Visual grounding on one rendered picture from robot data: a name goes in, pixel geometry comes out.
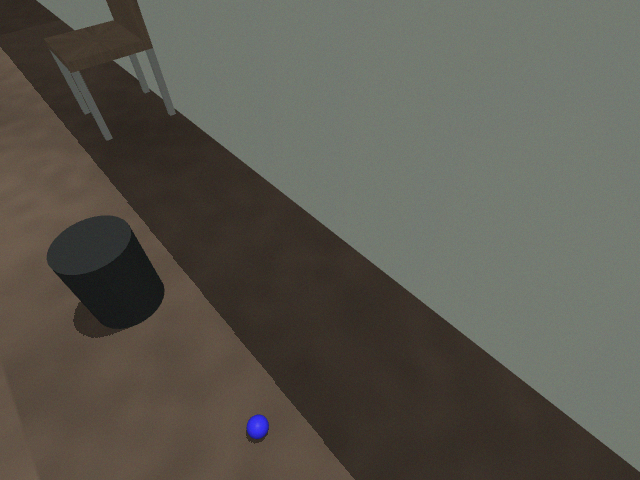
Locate chair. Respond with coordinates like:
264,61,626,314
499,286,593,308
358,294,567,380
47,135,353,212
44,0,176,141

